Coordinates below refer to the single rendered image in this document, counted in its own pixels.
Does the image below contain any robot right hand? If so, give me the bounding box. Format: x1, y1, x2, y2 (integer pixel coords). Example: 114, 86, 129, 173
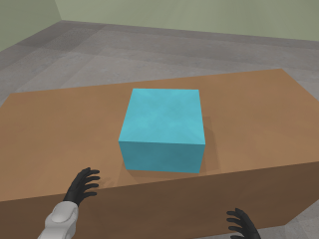
226, 208, 261, 239

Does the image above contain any pedestal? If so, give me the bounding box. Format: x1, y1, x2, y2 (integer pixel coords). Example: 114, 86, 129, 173
0, 68, 319, 239

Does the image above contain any robot left forearm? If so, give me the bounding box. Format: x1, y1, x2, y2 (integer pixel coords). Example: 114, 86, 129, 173
37, 201, 79, 239

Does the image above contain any robot left hand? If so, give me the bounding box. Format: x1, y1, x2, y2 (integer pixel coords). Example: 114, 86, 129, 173
63, 167, 101, 207

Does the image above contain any carton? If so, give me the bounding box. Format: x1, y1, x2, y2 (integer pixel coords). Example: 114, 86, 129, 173
118, 88, 205, 173

